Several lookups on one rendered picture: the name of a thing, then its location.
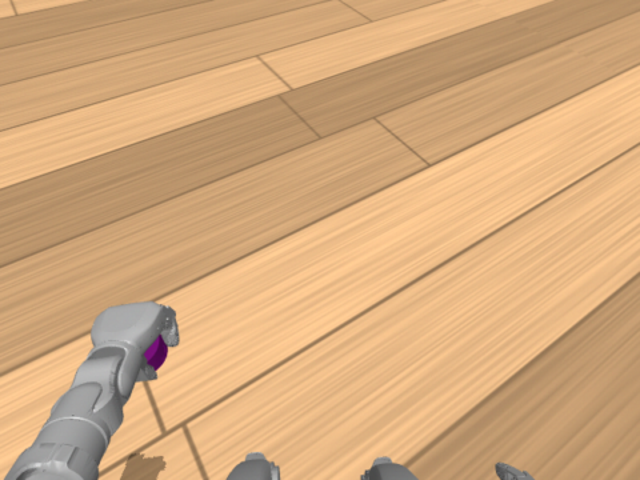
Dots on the left robot hand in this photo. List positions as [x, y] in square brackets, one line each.
[138, 324]

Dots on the left robot arm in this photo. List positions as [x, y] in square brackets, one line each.
[75, 437]

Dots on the tin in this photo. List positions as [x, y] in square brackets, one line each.
[156, 353]

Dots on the right robot hand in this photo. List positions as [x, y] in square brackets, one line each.
[507, 472]

